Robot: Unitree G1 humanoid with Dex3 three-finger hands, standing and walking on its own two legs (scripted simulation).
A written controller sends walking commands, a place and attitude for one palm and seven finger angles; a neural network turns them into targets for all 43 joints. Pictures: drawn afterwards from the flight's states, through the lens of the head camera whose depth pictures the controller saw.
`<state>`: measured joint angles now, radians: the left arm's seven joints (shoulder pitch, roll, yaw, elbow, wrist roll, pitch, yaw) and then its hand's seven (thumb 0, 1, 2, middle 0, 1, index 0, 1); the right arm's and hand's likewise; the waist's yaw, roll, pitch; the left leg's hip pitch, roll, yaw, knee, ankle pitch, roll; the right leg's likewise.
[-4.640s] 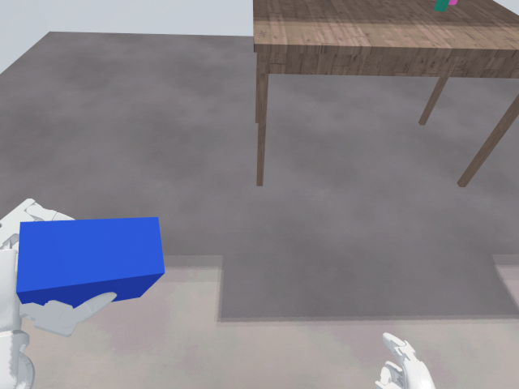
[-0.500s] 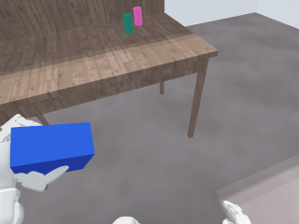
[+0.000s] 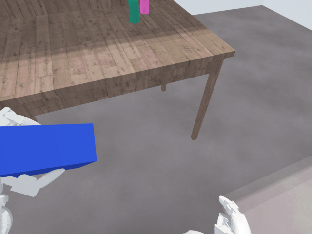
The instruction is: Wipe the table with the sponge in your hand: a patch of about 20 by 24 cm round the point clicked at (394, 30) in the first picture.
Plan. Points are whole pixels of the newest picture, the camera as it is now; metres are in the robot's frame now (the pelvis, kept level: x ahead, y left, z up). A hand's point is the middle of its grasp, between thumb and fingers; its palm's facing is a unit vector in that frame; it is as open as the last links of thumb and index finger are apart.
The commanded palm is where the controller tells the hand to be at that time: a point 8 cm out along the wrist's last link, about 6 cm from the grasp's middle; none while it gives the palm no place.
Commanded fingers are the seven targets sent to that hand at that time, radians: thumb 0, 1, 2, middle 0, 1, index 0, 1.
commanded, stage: take the last steps up to it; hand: left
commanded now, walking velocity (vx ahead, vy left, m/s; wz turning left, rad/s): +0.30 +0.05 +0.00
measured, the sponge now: (61, 150) +0.24 +0.20 +0.16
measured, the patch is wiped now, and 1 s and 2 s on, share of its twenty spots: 0.00 0.00 0.00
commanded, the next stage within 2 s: come to a stop and stand still in 1.62 s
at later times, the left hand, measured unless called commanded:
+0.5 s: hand (51, 113) +0.31 +0.24 +0.18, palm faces +0.38 -0.81 -0.44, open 10.4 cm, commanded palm +0.25 +0.29 +0.18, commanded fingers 0.00 0.10 1.30 -1.20 -1.60 -1.20 -1.60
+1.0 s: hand (63, 81) +0.42 +0.25 +0.17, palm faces +0.42 -0.77 -0.49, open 10.4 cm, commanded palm +0.36 +0.28 +0.18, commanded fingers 0.00 0.10 1.30 -1.20 -1.60 -1.20 -1.60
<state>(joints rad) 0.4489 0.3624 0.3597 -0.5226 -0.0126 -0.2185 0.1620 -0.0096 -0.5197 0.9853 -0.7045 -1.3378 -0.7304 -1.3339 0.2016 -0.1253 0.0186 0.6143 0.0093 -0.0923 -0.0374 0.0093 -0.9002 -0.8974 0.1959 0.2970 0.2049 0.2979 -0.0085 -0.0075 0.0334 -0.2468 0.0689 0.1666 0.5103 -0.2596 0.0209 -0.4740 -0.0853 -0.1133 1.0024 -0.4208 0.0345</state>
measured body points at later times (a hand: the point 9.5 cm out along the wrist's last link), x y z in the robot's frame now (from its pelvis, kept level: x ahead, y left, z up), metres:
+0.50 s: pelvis +0.10 +0.01 +0.00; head +0.15 +0.02 +0.45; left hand +0.29 +0.28 +0.20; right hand +0.26 -0.26 -0.08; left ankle +0.16 +0.14 -0.72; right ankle +0.06 -0.11 -0.74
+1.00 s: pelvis +0.20 +0.01 -0.01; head +0.22 -0.01 +0.44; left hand +0.39 +0.29 +0.20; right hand +0.35 -0.20 -0.12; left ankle +0.17 +0.13 -0.74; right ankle +0.24 -0.08 -0.74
